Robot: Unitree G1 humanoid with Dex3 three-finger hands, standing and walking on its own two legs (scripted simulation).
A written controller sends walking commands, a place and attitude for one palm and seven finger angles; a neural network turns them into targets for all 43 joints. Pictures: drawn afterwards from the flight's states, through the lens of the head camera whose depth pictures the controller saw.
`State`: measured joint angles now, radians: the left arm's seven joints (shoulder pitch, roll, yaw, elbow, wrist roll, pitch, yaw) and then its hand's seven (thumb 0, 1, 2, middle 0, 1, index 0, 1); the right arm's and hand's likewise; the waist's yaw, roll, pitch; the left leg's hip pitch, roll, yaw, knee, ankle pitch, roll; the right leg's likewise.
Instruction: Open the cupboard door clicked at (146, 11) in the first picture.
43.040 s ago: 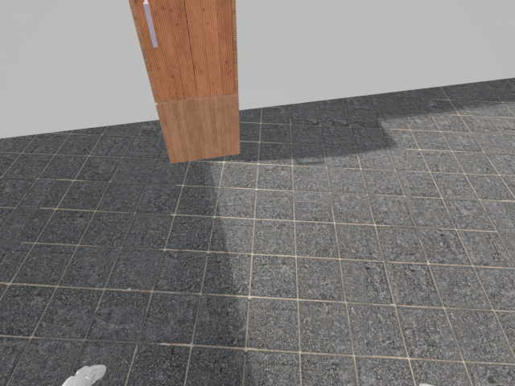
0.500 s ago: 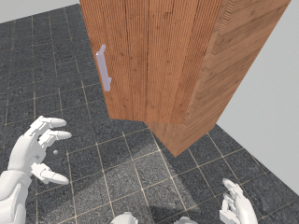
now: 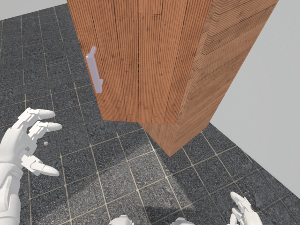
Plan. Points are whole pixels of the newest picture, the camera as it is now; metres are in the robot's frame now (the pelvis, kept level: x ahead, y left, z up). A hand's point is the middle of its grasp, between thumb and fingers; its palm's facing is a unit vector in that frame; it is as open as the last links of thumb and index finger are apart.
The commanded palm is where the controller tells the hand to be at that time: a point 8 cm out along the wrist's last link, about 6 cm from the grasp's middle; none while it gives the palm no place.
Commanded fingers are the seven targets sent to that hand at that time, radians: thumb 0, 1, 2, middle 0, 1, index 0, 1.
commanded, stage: raise the hand with hooked fingers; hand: left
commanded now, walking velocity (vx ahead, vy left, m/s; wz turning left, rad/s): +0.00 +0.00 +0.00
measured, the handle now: (96, 71) +0.57 +0.22 +0.05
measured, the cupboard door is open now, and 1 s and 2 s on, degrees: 48 48 48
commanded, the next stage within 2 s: move the hooked fingers beside the handle in 0.20 s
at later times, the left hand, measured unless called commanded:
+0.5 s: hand (52, 136) +0.31 +0.26 +0.06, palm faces +0.02 -1.00 -0.03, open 14.0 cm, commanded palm +0.29 +0.31 +0.06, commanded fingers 0.00 -0.50 0.30 -0.30 -1.20 -0.30 -1.20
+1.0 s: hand (65, 109) +0.40 +0.26 +0.06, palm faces -0.01 -1.00 -0.03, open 14.0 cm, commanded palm +0.37 +0.31 +0.06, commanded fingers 0.00 -0.50 0.30 -0.30 -1.20 -0.30 -1.20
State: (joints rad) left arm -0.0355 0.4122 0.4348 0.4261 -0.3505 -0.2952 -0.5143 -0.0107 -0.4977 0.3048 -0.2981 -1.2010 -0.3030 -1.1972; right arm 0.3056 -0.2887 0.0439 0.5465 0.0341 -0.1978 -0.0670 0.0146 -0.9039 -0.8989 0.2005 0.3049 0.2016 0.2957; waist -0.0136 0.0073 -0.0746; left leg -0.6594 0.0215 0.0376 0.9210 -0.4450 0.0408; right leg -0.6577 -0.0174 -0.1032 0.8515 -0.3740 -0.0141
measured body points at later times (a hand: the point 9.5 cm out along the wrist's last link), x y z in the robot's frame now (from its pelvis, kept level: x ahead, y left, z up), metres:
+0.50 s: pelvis +0.00 -0.01 +0.00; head +0.06 +0.00 +0.44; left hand +0.30 +0.32 +0.06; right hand +0.15 -0.26 -0.09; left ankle +0.01 +0.09 -0.69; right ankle +0.03 -0.12 -0.69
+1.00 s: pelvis +0.00 -0.01 -0.01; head +0.09 +0.01 +0.43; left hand +0.39 +0.31 +0.06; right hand +0.08 -0.28 -0.11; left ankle +0.01 +0.09 -0.69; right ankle +0.03 -0.12 -0.69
